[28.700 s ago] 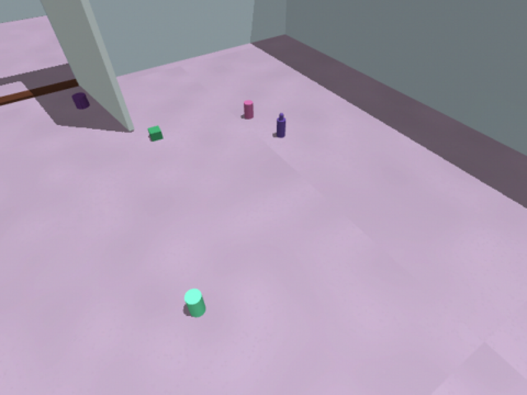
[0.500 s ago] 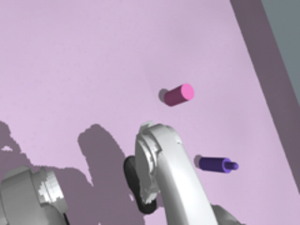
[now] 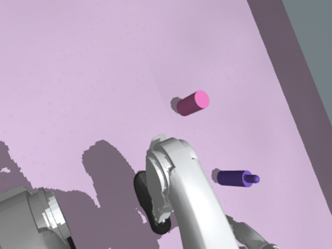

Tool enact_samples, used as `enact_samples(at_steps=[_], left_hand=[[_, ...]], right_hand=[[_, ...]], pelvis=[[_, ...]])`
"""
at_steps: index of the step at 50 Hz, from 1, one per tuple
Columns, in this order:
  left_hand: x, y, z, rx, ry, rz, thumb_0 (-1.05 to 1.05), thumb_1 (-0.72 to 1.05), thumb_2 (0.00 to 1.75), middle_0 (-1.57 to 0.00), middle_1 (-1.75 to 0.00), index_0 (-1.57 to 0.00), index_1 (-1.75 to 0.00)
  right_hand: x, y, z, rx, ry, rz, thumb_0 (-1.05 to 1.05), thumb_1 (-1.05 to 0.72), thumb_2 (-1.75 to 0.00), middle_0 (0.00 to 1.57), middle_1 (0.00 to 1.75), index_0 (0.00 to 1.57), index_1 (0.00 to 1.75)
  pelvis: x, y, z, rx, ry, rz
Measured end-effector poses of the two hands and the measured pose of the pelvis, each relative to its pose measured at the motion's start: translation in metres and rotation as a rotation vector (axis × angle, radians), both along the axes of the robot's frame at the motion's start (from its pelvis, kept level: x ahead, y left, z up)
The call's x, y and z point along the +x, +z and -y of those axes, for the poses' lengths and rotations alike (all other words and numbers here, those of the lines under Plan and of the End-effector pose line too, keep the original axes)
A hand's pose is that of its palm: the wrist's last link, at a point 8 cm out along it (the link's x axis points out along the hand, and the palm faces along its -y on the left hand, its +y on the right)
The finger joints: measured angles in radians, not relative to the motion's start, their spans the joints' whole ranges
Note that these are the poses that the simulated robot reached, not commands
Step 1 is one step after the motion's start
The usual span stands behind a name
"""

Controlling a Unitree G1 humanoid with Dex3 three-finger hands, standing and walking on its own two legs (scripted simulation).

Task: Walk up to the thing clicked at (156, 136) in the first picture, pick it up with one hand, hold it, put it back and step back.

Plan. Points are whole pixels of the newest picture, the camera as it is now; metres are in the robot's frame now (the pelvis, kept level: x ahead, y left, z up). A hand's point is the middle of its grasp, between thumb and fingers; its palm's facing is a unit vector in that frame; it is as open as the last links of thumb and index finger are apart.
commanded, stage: close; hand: left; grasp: from above
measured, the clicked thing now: out of the picture +0.47 +0.33 -0.27
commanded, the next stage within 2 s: settle in 1.30 s
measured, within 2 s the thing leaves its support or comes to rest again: leaves its support in 1.76 s
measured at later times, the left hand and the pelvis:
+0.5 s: hand out of the picture +0.45 +0.31 -0.25, palm faces -0.45 -0.08 -0.89, open 12.0 cm; pelvis +0.00 +0.00 +0.00, yaw +0 degrees
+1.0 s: hand out of the picture +0.45 +0.31 -0.25, palm faces -0.48 -0.11 -0.87, open 11.1 cm; pelvis +0.00 +0.00 +0.00, yaw +0 degrees
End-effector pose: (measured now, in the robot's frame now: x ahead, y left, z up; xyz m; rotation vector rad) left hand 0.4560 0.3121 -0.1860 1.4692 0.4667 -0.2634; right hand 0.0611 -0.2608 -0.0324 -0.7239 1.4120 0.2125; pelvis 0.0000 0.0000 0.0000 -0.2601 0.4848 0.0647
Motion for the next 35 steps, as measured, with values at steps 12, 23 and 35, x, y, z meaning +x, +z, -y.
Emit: enact_samples(at_steps=[12, 23, 35], left_hand=[[0.001, -0.011, -0.006, -0.040, -0.021, -0.040, 0.00, -0.32, 0.89, -0.17, -0.91, -0.19, -0.90], [-0.002, -0.007, 0.000, -0.034, -0.089, -0.004, 0.00, -0.19, 0.88, -0.25, -0.90, -0.27, -0.88], [0.000, -0.010, 0.002, -0.002, -0.035, -0.001, 0.00, -0.12, 0.81, -0.31, -0.85, -0.33, -0.83]], right_hand=[[-0.003, -0.001, -0.005, -0.011, 0.004, -0.045, 0.00, -0.90, -0.89, 0.20, 0.30, 0.20, 0.30], [0.016, -0.010, -0.017, 0.027, 0.056, -0.008, 0.00, -0.89, -0.89, 0.20, 0.30, 0.20, 0.30], [0.009, -0.001, -0.006, 0.015, 0.059, -0.005, 0.00, -0.90, -0.89, 0.20, 0.30, 0.20, 0.30]], pelvis=[[0.004, -0.003, 0.001, -0.007, 0.005, 0.012], [0.005, -0.003, -0.001, -0.013, 0.004, 0.020], [0.000, -0.001, 0.000, -0.006, 0.002, 0.014]])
